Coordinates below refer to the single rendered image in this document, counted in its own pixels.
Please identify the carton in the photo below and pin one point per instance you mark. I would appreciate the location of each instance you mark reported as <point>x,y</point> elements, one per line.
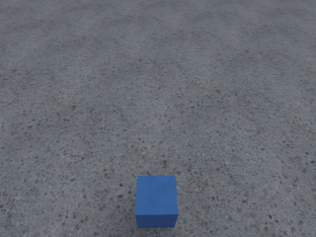
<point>156,203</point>

